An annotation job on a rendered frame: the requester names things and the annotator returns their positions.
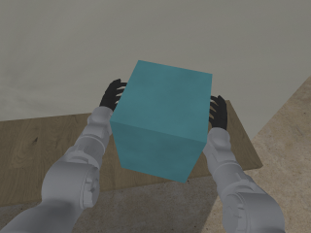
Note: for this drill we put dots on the right robot upper arm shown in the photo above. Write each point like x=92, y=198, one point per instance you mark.
x=246, y=212

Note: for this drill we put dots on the robot right hand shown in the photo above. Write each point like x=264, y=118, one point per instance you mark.
x=220, y=115

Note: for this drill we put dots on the carton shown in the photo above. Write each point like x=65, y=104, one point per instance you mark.
x=160, y=124

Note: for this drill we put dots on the robot left forearm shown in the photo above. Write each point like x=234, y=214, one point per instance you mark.
x=92, y=143

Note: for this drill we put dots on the table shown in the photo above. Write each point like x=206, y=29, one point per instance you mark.
x=29, y=147

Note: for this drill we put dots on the robot right forearm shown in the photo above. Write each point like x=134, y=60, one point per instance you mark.
x=224, y=168

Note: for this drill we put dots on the left robot upper arm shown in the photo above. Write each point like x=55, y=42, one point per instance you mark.
x=69, y=188

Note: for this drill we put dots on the robot left hand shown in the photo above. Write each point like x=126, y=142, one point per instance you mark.
x=110, y=97

